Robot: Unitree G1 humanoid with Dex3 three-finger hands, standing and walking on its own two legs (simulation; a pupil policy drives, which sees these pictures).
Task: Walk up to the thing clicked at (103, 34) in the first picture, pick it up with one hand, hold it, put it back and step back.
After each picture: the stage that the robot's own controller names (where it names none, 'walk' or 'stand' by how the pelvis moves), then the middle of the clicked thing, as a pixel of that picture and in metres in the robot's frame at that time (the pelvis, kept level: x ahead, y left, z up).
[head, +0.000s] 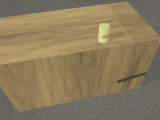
stand; (103, 33) +0.86 -0.11 -0.12
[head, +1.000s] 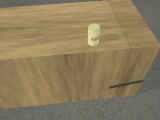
rise first; (93, 34) +0.76 -0.02 -0.09
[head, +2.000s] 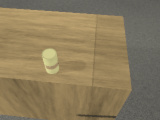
rise first; (50, 61) +0.51 +0.23 -0.10
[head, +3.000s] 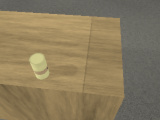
rise first; (39, 66) +0.49 +0.24 -0.08
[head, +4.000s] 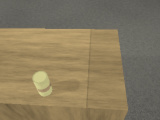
stand; (42, 84) +0.45 +0.23 -0.12
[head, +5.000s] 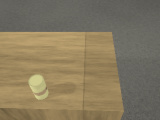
stand; (39, 87) +0.44 +0.24 -0.12
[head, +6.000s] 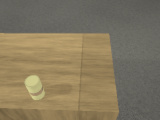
stand; (35, 87) +0.45 +0.26 -0.13
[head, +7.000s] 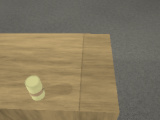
stand; (35, 88) +0.44 +0.26 -0.13
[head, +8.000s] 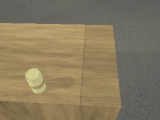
rise first; (36, 81) +0.45 +0.25 -0.12
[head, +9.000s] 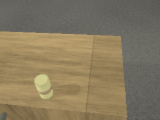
rise first; (44, 86) +0.45 +0.24 -0.12
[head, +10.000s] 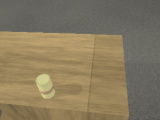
go down; (45, 86) +0.45 +0.24 -0.12
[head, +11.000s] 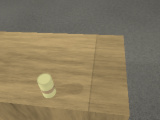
go down; (47, 86) +0.45 +0.24 -0.12
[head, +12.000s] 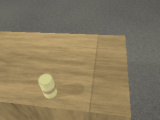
go down; (48, 86) +0.45 +0.24 -0.12
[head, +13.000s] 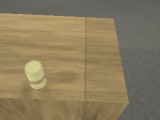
go down; (36, 75) +0.45 +0.21 -0.07
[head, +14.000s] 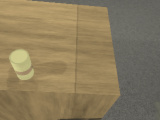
close in; (22, 65) +0.47 +0.22 -0.05
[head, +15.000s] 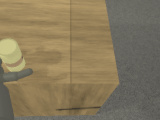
close; (11, 56) +0.47 +0.23 -0.01
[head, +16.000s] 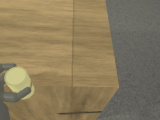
lift; (20, 83) +0.37 +0.21 -0.02
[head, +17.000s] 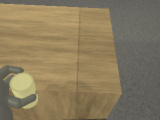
lift; (25, 91) +0.34 +0.20 +0.01
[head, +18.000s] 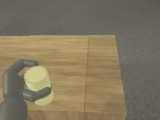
hold; (40, 86) +0.31 +0.16 +0.11
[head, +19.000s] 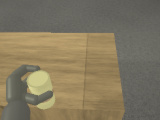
hold; (42, 90) +0.32 +0.16 +0.07
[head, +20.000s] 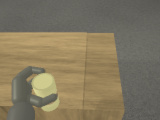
hold; (46, 92) +0.31 +0.15 +0.07
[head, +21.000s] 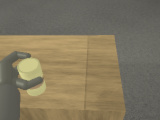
crouch; (32, 77) +0.35 +0.19 +0.10
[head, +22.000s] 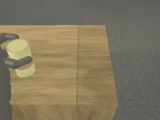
lower; (22, 58) +0.43 +0.21 +0.10
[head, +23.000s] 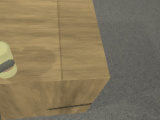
lower; (2, 60) +0.46 +0.22 -0.01
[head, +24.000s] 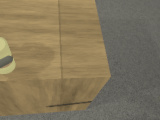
lower; (0, 56) +0.47 +0.22 +0.00
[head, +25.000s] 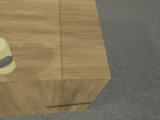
lower; (0, 56) +0.46 +0.22 +0.00
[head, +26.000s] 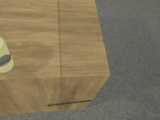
lower; out of the picture +0.47 +0.22 +0.00
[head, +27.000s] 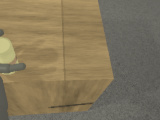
open; (4, 57) +0.46 +0.22 +0.00
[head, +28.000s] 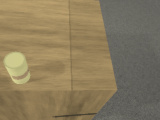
sink last; (18, 68) +0.44 +0.21 -0.04
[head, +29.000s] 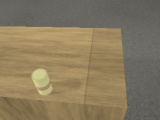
stand; (42, 82) +0.45 +0.23 -0.07
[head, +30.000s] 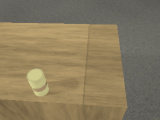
stand; (38, 82) +0.43 +0.22 -0.06
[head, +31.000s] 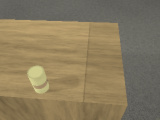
stand; (39, 80) +0.44 +0.22 -0.06
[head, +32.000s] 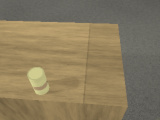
stand; (39, 81) +0.43 +0.22 -0.06
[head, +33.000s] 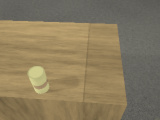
stand; (39, 80) +0.44 +0.22 -0.06
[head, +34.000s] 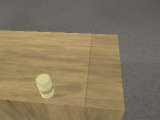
stand; (45, 86) +0.46 +0.22 -0.12
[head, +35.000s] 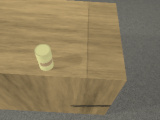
walk; (44, 58) +0.51 +0.18 -0.09
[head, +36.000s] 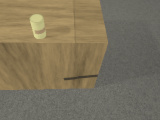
walk; (38, 27) +0.71 +0.26 -0.11
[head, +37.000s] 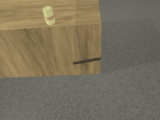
stand; (49, 15) +1.03 +0.32 -0.11
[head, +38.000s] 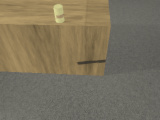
stand; (59, 13) +1.05 +0.21 -0.11
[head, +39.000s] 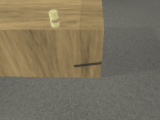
stand; (54, 18) +1.07 +0.24 -0.13
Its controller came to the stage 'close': yes
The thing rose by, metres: 0.21
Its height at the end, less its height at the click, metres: +0.00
